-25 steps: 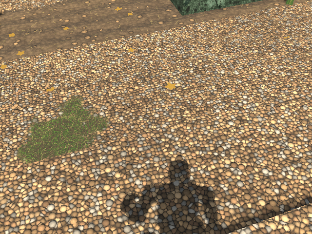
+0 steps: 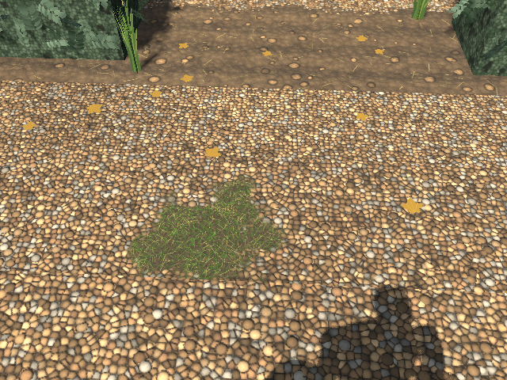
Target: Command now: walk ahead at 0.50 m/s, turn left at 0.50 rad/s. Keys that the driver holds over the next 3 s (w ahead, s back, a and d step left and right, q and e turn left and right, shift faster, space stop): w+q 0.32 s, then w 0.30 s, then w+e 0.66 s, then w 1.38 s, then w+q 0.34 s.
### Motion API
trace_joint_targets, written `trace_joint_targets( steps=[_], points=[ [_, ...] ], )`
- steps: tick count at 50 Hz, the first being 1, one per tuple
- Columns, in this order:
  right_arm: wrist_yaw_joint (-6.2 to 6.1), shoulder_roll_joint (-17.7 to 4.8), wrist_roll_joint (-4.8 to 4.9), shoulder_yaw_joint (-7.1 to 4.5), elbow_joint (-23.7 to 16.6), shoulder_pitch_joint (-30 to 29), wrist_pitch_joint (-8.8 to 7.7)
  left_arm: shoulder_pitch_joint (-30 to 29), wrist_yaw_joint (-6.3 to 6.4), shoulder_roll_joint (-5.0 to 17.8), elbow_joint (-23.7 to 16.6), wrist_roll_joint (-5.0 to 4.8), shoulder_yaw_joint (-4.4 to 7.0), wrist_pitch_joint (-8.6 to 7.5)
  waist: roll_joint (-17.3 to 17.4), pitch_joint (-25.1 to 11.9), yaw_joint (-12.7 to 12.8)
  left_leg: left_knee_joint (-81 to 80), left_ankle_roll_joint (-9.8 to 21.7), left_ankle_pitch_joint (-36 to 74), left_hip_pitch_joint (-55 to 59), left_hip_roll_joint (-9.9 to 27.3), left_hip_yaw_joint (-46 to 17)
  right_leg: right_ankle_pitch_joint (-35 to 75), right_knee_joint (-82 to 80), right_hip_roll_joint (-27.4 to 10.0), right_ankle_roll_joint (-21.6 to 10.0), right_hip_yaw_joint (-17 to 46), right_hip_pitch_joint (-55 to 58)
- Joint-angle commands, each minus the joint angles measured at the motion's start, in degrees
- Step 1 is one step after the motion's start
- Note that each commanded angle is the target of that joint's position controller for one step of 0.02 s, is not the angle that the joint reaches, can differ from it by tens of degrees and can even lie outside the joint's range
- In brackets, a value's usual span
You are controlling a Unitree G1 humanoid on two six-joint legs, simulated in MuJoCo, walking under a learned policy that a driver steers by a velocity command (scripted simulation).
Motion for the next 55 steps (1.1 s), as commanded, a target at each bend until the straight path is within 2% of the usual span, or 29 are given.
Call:
trace_joint_targets(
  steps=[1, 3, 5, 10, 13, 14, 15, 16, 17, 18, 19, 20, 21, 22, 23, 25, 29, 34, 36, 37, 38, 39, 40, 41, 42, 45, 49, 52, 55],
  points=[
    [0.02, -0.49, 0.49, 0.22, -4.64, -6.70, -0.23, 6.39, -0.45, 4.05, 0.25, 0.02, -0.52, -0.72, -5.63, 5.50, 1.14, -11.74, 0.89, 14.15, -2.69, 1.25, 2.03, 12.69, -2.30, -14.81, -9.60, 5.14, 0.16],
    [0.57, -1.00, 0.24, 0.13, -5.53, -6.90, 0.91, 5.99, -1.59, 3.66, 0.62, 0.33, -1.11, -0.31, -6.15, 8.51, 0.20, -9.74, 1.72, 11.55, 5.91, 0.92, 3.28, 7.64, -2.26, -15.67, -9.04, 4.49, -8.08],
    [0.10, -2.47, -0.91, -0.22, -6.00, -6.80, 1.67, 5.74, -0.70, 3.79, -0.04, -0.58, -1.37, -0.56, -4.07, 10.07, 0.06, -14.35, 1.79, 8.57, 2.41, 1.84, 2.83, 4.88, 2.31, -17.47, -8.31, 5.68, -2.96],
    [0.53, 0.57, -1.45, 1.48, -6.42, -14.41, 1.85, 12.73, 2.37, 5.31, 3.18, -2.15, -0.43, 2.21, -2.10, 12.35, 5.23, -25.70, -0.33, 1.61, -0.04, 3.16, 5.42, 5.49, 7.24, -18.66, -6.40, 6.01, 7.30],
    [-0.63, -3.17, -1.56, 0.04, -0.91, -10.49, 0.85, 13.22, 1.85, 6.34, 4.07, -1.87, 0.03, 3.35, 0.67, 8.67, 3.14, -29.71, -0.24, 1.99, 10.47, 1.58, 7.35, 11.79, 16.43, -16.39, -3.25, 2.30, 7.83],
    [-1.56, -6.06, -0.62, -1.44, 2.01, -2.31, 0.27, 11.87, 0.74, 8.17, 3.54, -1.29, 0.54, 3.87, 2.69, 4.71, -1.01, -30.86, 0.21, 5.96, 24.30, -1.50, 10.53, 16.37, 24.12, -14.76, -1.79, 0.03, 3.38],
    [-2.22, -11.30, 1.09, -3.73, 5.68, 10.49, -0.62, 10.37, -1.33, 9.41, 2.74, 0.93, 0.41, 4.41, 3.30, -1.36, -6.77, -25.81, 2.01, 9.95, 46.41, -3.87, 12.19, 17.33, 34.77, -12.20, 0.81, -1.08, -7.56],
    [-2.41, -19.04, 0.72, -6.36, 8.39, 24.16, -0.18, 16.31, -3.79, 2.43, 2.89, 2.36, -1.27, 3.82, 8.18, -15.66, -8.14, -4.52, 10.83, 35.60, 77.35, 2.23, 4.41, -0.66, 52.60, -9.45, 5.79, -0.01, -26.44],
    [-0.85, -21.23, 0.67, -7.17, 12.55, 36.88, 0.10, 20.88, -6.29, 3.21, 1.88, 0.57, -2.10, 3.25, 10.63, -35.74, -11.76, 2.92, 23.14, 54.24, 98.16, 13.21, -10.45, -28.69, 78.76, -3.80, 9.48, 5.23, -32.92],
    [-0.63, -16.39, 0.39, -6.64, 14.54, 40.88, 0.09, 3.90, -7.38, 9.67, -3.19, -3.17, -0.03, 2.01, 5.23, -28.54, -19.65, -7.06, 23.62, 35.86, 96.25, 15.13, -19.66, -29.72, 90.87, -1.52, 9.30, 10.64, -50.97],
    [-1.78, -15.62, 1.72, -6.75, 13.79, 35.71, 0.14, -8.63, -6.83, 9.51, -6.81, -4.38, 0.20, 0.46, 2.30, -15.97, -20.30, -12.83, 20.15, 20.49, 82.03, 13.09, -16.29, -28.99, 89.95, -5.14, 7.17, 12.72, -59.25],
    [-2.19, -12.36, 2.07, -5.42, 11.12, 27.57, 0.13, -12.57, -5.98, 11.96, -8.18, -3.78, 1.09, -0.21, -1.87, -9.84, -17.01, -16.75, 18.64, 12.15, 66.02, 12.07, -14.83, -27.28, 86.00, -8.84, 6.13, 14.70, -57.30],
    [-2.19, -8.23, 0.28, -3.94, 9.14, 21.39, 0.55, -12.16, -5.23, 11.38, -8.37, -2.60, 1.10, -0.64, -5.64, -4.99, -11.50, -17.82, 17.78, 16.90, 50.45, 12.13, -12.49, -21.17, 74.31, -12.14, 4.19, 17.21, -49.43],
    [-2.20, -4.92, 0.86, -2.33, 7.27, 14.99, -0.68, -13.61, -3.48, 7.14, -10.00, -1.98, 0.47, -0.89, -6.19, -0.06, -5.99, -22.37, 16.21, 16.95, 34.49, 11.41, -9.98, -10.14, 58.43, -13.43, 2.35, 18.60, -42.46],
    [-1.80, -5.83, 0.77, -2.47, 6.44, 12.57, -1.42, -12.95, -3.02, 4.82, -9.69, -2.26, 0.15, -0.12, -2.62, 2.06, -3.70, -26.18, 16.98, 9.30, 24.53, 10.35, -8.83, -9.77, 55.11, -13.12, 1.50, 16.95, -36.50],
    [-1.07, -6.83, 1.83, -2.42, 4.45, 9.42, -2.68, -8.69, -3.39, 2.30, -7.93, -2.23, -0.51, 1.48, -1.31, 3.60, -1.45, -34.33, 18.34, -1.99, 12.28, 8.18, -7.53, 2.80, 39.19, -13.17, 1.15, 16.38, -28.30],
    [0.85, -9.52, 1.12, -3.55, 3.09, 6.93, -3.00, -15.74, -3.96, 4.84, -11.34, -2.65, -1.32, 2.98, -2.40, 1.62, -2.44, -32.52, 15.44, -4.31, 14.86, 7.10, -6.19, 16.80, 23.82, -10.78, -0.29, 16.85, -25.26],
    [-0.04, -9.61, -0.23, -3.71, 5.34, 12.89, -1.75, -27.31, -4.31, 11.68, -13.80, -2.56, 0.98, 2.24, -1.45, 2.78, -6.65, -28.30, 9.73, -11.58, 30.94, 6.48, -1.73, 21.08, 17.45, -6.45, -2.86, 13.54, -30.00],
    [-0.70, -11.03, -0.22, -4.02, 4.73, 12.40, -1.37, -26.20, -4.04, 13.64, -13.57, -3.06, 2.55, 1.45, -1.10, 1.00, -5.42, -23.96, 6.59, -4.29, 32.06, 4.73, 2.18, 17.43, 18.11, -2.68, -4.70, 9.12, -20.05],
    [-0.78, -10.79, -0.35, -4.16, 4.37, 12.82, -1.51, -20.91, -3.66, 15.81, -12.07, -3.96, 3.87, 0.46, -2.66, -1.86, -3.69, -16.04, 3.73, -0.27, 29.94, 0.90, 6.32, 18.98, 18.01, -0.41, -5.92, 8.69, -9.90],
    [-0.78, -6.62, -1.00, -3.42, 4.13, 17.83, -1.65, -12.50, -3.56, 19.36, -9.93, -4.38, 4.96, -0.20, -10.77, -10.69, -3.87, -1.29, -0.45, -13.66, 22.63, -5.44, 9.57, 26.72, 16.52, -3.93, -11.76, 18.13, 7.81],
    [0.30, -1.11, -1.83, -1.23, 4.00, 23.92, -1.94, 1.61, -3.94, 18.74, -7.55, -4.61, 4.61, 0.28, -19.40, -23.30, -0.38, 16.80, -4.13, -47.08, 5.29, -13.33, 8.66, 11.80, 7.16, -17.55, -23.81, 45.28, 31.30],
    [1.31, -5.82, -0.22, -2.30, 1.56, 10.02, -1.57, 8.75, -3.85, 16.09, -4.52, -3.11, 4.34, -0.27, -13.83, -12.57, 6.16, 28.30, -1.53, -53.19, -9.87, -13.23, 1.24, -9.61, -2.29, -17.29, -19.45, 56.22, 27.58],
    [0.01, -6.94, 0.65, -2.44, -0.20, 3.93, -1.73, 3.31, -3.42, 16.25, -5.00, -3.51, 4.66, -0.86, -8.85, -3.22, 4.45, 30.33, 0.45, -47.19, -12.88, -9.18, -1.55, -17.63, -4.02, -16.73, -15.83, 53.21, 15.97],
    [-1.74, -8.23, 0.35, -2.62, 0.07, 3.33, -2.00, -3.89, -3.12, 14.13, -6.47, -3.97, 4.22, -0.76, -5.30, -1.62, 1.22, 28.57, 0.98, -42.25, -7.93, -6.33, -2.75, -15.18, -4.70, -15.38, -16.32, 51.57, 6.03],
    [-4.53, -2.60, -2.25, -0.47, -1.82, 2.59, -1.41, -13.36, -2.64, 6.63, -7.77, -3.72, 1.46, -1.12, -2.91, -1.32, -5.65, 19.55, 0.69, -37.27, 4.14, -1.21, -4.06, -6.30, -8.07, -13.03, -16.05, 45.01, -11.68],
    [-4.74, -4.03, -0.16, -0.23, -4.49, -0.81, 0.11, -11.72, -4.15, 10.19, -8.01, -4.19, 2.79, -2.01, -3.77, -0.53, -4.80, 5.87, -4.52, -28.53, 11.60, -2.45, 1.76, 3.48, -9.46, -8.05, -13.82, 33.39, -20.58],
    [-3.18, -2.21, -0.64, 0.65, -6.68, -3.20, 0.63, -7.06, -5.84, 10.84, -7.02, -2.11, 3.21, -1.26, -6.42, 0.23, -4.28, 6.08, -4.41, -16.09, 18.65, -3.00, 3.47, 6.64, -4.76, -5.99, -13.47, 31.49, -27.70],
    [-3.24, -5.48, -1.58, -0.33, -8.12, -1.12, 0.14, -2.47, -4.29, 9.53, -7.30, -1.21, 3.14, -1.67, -6.32, -1.02, -4.28, 12.37, -4.28, -23.21, 13.36, -4.06, 5.10, 12.96, 5.44, -6.74, -15.35, 35.26, -21.53]
  ],
)
Next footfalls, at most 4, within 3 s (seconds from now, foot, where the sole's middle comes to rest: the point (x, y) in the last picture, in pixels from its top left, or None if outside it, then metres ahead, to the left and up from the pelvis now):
0.30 left None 0.36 0.21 -0.94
0.74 right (266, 326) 0.73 0.07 -0.94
1.22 left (205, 299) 0.80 0.28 -0.94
1.58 right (285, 250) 1.13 0.03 -1.10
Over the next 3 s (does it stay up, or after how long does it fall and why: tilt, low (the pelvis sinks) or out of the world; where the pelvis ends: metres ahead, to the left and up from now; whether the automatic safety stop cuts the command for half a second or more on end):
stays up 1.84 0.01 -0.50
